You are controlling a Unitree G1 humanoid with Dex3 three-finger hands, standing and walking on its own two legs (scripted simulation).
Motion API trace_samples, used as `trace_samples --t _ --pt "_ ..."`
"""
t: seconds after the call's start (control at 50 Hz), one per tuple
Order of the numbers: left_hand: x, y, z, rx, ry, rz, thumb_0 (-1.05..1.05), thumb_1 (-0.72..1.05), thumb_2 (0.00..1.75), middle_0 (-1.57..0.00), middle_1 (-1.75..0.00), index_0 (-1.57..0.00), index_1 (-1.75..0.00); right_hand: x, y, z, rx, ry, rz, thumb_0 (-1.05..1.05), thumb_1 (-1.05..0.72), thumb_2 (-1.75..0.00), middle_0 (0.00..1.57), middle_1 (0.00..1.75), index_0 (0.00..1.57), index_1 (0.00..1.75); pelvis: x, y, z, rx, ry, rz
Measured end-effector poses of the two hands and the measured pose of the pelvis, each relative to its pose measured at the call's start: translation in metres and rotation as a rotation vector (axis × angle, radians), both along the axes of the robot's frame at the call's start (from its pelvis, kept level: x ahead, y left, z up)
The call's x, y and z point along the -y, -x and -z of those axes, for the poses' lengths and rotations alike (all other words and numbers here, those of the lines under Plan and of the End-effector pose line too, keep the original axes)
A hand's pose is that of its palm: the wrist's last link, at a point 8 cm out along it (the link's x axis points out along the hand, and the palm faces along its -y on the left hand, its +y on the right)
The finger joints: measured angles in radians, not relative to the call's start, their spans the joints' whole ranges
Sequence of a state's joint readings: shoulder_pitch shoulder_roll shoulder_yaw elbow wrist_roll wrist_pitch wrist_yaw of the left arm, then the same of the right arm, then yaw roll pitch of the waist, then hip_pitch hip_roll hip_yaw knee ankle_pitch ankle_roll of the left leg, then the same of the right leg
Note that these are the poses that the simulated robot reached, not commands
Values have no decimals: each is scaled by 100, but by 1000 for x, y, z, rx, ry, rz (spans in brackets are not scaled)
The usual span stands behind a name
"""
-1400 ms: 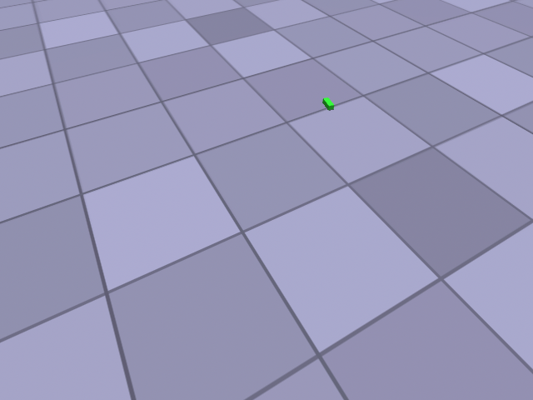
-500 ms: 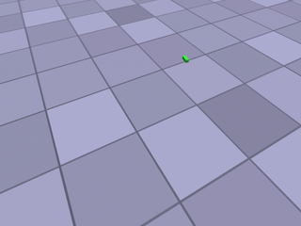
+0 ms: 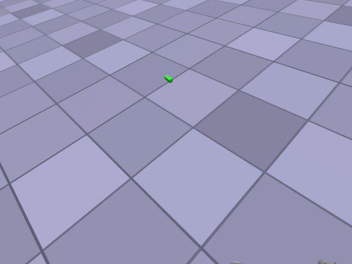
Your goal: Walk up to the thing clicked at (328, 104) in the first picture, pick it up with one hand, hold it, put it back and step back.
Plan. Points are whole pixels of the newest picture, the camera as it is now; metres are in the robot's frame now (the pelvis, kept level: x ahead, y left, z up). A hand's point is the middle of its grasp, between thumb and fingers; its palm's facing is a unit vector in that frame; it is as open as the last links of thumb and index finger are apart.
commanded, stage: walk up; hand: left
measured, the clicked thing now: (168, 78) +1.93 +0.17 -0.75
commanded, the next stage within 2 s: none
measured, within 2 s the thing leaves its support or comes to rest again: neither
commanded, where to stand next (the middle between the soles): +1.50 +0.36 m, yaw -58 degrees
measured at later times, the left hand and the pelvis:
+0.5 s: hand (92, 195) +0.37 +0.31 -0.15, palm faces -0.29 -0.85 -0.44, open 7.4 cm; pelvis +0.28 +0.03 -0.02, yaw -17 degrees
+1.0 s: hand (137, 100) +0.81 +0.21 -0.13, palm faces -0.49 -0.74 -0.46, open 7.4 cm; pelvis +0.54 +0.06 -0.02, yaw -30 degrees
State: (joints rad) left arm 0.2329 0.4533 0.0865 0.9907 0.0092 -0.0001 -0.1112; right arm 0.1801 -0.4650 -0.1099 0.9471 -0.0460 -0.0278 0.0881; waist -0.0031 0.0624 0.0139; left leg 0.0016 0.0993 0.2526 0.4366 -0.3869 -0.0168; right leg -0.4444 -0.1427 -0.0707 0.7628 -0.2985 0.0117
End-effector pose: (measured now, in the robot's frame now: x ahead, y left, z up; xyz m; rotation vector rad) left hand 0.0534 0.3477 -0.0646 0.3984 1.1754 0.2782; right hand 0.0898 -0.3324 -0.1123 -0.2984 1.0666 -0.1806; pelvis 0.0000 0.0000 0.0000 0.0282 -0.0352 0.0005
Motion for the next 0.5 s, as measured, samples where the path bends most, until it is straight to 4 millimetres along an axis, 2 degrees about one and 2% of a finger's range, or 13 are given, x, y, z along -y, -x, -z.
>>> trace_samples --t 0.08,0.14,0.24,0.32,0.4,0.44,0.5 --pt "4 -58 1 79 -85 45 1 91 90 -20 -30 -20 -30 32 -29 26 25 7 45 1 -90 -90 21 30 20 30 20 -38 26 9 19 43" --pt "17 -82 7 124 -93 52 1 91 90 -20 -30 -20 -30 34 -59 32 27 -4 31 1 -91 -90 20 30 20 30 25 -59 32 12 47 74" --pt "42 -103 11 25 -31 72 1 91 90 -21 -30 -20 -30 11 -121 3 115 -63 0 1 -91 -90 20 30 20 30 22 -103 8 25 57 141" --pt "46 -138 16 -52 13 118 1 90 90 -21 -30 -20 -30 1 -161 -22 158 -67 6 1 -91 -90 21 30 20 30 13 -146 -3 15 48 210" --pt "34 -201 23 -82 31 192 1 90 90 -21 -30 -21 -30 3 -192 -31 139 -13 61 1 -90 -90 21 30 20 30 -5 -199 -2 -19 60 261" --pt "21 -244 30 -83 23 235 1 90 90 -21 -30 -21 -30 4 -206 -31 125 14 109 1 -90 -90 21 30 20 30 -16 -228 4 -37 77 277" --pt "-5 -322 47 -63 -3 301 1 90 90 -22 -30 -21 -30 -3 -228 -26 101 63 178 1 -90 -90 21 30 20 30 -35 -278 20 -61 90 302"
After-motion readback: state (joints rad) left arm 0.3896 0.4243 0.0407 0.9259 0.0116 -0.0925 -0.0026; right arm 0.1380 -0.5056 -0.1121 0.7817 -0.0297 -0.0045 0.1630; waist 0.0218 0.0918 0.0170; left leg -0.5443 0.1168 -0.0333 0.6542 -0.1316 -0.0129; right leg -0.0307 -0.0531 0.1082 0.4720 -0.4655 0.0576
